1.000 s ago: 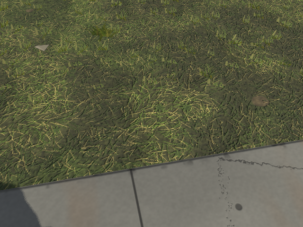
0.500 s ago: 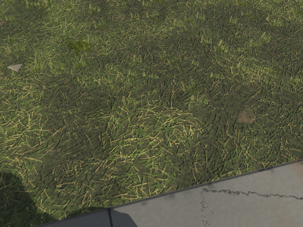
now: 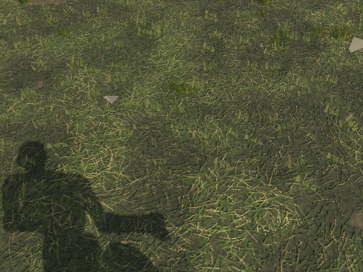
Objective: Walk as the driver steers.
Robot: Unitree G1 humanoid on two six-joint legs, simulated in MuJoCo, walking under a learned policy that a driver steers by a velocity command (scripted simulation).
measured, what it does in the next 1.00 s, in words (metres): steps on the spot, turning left: left foot, then right foot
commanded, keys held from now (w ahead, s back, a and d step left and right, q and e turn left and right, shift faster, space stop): q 0.54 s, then no key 0.46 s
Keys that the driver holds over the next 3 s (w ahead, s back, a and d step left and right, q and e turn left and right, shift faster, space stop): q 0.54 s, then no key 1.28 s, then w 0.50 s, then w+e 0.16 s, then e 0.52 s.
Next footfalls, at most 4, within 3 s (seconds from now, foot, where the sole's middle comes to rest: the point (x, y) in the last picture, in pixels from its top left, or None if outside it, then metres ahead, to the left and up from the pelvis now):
0.16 left None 0.09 0.14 -0.77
0.62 right None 0.18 -0.07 -0.77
0.92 left None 0.08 0.15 -0.77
2.42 right None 0.49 0.06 -0.77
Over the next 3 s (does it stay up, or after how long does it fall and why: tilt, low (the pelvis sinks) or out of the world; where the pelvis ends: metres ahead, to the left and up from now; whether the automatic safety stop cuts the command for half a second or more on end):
stays up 0.50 0.18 -0.01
